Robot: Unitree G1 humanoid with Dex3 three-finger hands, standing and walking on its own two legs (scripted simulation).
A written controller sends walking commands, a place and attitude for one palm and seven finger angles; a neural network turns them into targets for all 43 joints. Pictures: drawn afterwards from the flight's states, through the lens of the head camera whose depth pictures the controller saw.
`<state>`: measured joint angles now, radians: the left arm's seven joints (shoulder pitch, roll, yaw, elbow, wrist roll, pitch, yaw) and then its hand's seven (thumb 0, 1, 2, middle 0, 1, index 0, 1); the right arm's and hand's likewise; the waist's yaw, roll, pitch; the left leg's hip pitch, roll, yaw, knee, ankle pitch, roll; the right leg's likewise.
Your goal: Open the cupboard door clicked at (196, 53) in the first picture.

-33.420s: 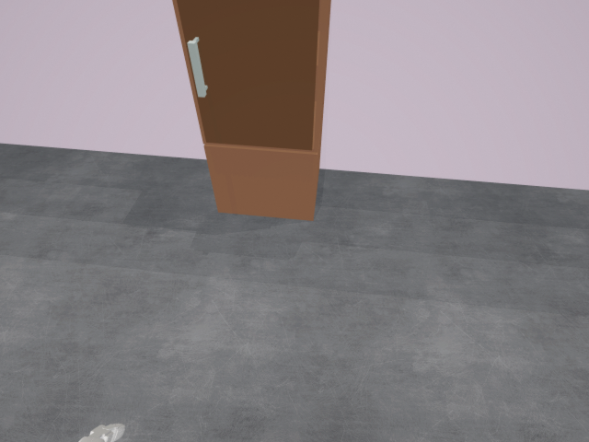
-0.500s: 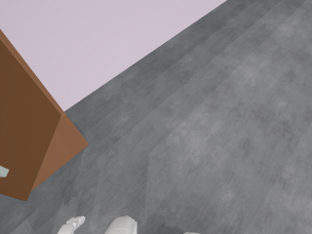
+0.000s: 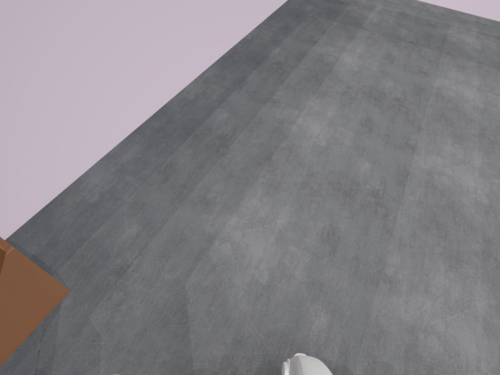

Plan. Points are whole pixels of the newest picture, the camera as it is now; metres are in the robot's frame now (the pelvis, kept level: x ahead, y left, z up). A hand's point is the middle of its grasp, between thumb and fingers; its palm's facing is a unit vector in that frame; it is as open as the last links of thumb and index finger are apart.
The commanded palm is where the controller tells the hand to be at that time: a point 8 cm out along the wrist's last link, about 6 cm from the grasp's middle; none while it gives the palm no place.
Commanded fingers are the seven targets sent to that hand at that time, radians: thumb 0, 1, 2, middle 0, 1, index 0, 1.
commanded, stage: walk to a spot facing it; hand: left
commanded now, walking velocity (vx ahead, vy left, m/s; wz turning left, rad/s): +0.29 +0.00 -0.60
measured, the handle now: out of the picture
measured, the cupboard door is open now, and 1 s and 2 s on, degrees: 41 41 41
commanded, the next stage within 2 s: turn to face it in 1.02 s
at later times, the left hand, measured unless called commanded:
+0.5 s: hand (220, 294) +0.28 +0.07 -0.16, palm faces -0.25 -0.94 -0.22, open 7.3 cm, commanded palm none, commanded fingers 0.00 0.90 0.90 -0.20 -0.30 -0.20 -0.30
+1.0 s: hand (256, 187) +0.57 +0.01 -0.17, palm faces -0.40 -0.90 -0.17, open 7.4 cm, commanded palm none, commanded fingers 0.00 0.90 0.90 -0.20 -0.30 -0.20 -0.30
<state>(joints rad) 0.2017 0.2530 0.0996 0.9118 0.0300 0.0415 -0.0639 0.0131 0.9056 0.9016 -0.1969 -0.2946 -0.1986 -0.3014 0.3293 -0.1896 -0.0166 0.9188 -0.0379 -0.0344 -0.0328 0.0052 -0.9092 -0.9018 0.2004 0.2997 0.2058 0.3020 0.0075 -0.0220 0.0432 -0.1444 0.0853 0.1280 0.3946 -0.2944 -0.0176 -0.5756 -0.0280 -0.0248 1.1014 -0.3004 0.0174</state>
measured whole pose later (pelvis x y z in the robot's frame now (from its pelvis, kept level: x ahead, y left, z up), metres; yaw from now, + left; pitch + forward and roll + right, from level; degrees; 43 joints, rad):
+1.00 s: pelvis +0.44 -0.13 +0.00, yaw -27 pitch +1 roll -1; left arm 0.22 0.20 0.08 0.97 0.03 -0.01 -0.04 0.01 0.91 0.90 -0.20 -0.29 -0.20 -0.30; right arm 0.32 -0.17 -0.03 1.03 -0.03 -0.06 -0.02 0.01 -0.91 -0.90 0.20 0.30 0.20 0.30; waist 0.02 -0.01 0.06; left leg -0.15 0.06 0.19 0.40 -0.26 0.02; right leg -0.60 -0.09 -0.04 1.03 -0.22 -0.01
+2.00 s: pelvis +0.59 -0.31 -0.02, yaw -7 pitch +2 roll +0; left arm 0.18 0.26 0.07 0.89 0.01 0.02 0.01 0.01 0.91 0.90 -0.20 -0.29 -0.20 -0.30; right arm 0.20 -0.24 -0.08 0.92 -0.02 0.06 0.00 0.01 -0.91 -0.90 0.20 0.30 0.21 0.30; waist -0.01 0.03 0.04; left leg -0.44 -0.03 -0.08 0.61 -0.25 -0.01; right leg -0.30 -0.04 -0.03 0.55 -0.30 0.02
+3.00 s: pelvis +0.62 -0.37 -0.01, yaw +32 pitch +1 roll +2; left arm 0.23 0.19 0.04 0.88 0.02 0.01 0.01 0.01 0.90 0.90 -0.20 -0.30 -0.21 -0.30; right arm 0.12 -0.24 -0.07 0.92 -0.01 0.08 0.03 0.01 -0.91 -0.90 0.20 0.30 0.20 0.30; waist 0.00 -0.03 0.12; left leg -0.37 0.01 0.09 0.74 -0.42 -0.05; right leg -0.20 -0.14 -0.23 0.56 -0.36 0.01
